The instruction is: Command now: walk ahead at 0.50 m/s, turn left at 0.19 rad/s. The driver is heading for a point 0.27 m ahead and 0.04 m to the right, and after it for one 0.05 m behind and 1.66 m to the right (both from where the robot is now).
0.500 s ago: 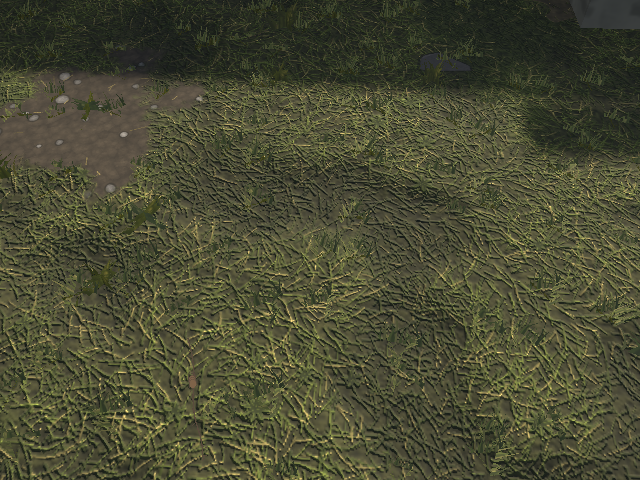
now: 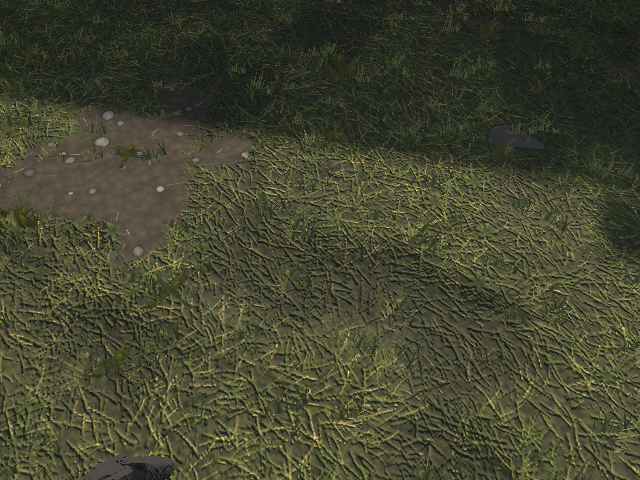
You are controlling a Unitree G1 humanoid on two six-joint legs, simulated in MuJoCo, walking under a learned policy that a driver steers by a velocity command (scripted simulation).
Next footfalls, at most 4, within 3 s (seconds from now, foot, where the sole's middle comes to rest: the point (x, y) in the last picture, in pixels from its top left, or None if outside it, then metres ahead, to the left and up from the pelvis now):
0.02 right None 0.18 -0.10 -0.76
0.54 left None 0.45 0.08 -0.76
1.06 right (409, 396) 0.61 -0.23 -0.76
1.60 left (417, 263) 0.96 -0.31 -0.76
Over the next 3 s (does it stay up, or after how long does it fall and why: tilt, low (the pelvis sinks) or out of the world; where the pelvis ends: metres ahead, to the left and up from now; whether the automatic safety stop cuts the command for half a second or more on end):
stays up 1.03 -0.86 0.02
